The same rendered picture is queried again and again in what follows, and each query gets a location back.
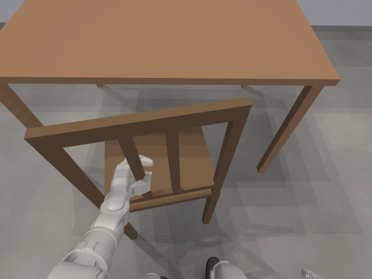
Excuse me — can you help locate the chair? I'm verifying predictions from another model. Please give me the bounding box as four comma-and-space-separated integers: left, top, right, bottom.
24, 97, 252, 239

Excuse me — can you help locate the robot left upper arm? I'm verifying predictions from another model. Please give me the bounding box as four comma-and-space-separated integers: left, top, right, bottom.
48, 261, 108, 279

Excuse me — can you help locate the left robot forearm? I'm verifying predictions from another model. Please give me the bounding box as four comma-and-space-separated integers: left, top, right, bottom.
45, 189, 130, 279

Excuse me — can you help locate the table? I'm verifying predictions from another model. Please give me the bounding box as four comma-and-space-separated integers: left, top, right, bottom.
0, 0, 340, 173

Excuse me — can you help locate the robot right shin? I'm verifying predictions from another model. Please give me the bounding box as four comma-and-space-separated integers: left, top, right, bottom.
213, 261, 230, 268

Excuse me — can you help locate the robot left hand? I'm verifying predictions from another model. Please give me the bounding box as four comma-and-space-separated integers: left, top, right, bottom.
110, 155, 153, 197

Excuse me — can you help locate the right robot foot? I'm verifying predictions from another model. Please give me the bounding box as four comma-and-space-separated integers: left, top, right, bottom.
206, 257, 219, 279

